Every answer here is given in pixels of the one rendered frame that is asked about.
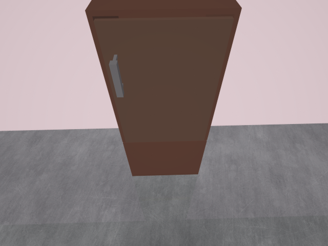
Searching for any handle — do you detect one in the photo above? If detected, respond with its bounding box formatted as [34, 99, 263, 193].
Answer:
[109, 55, 124, 97]

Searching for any cupboard door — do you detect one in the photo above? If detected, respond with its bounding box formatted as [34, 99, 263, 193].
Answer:
[94, 16, 234, 142]

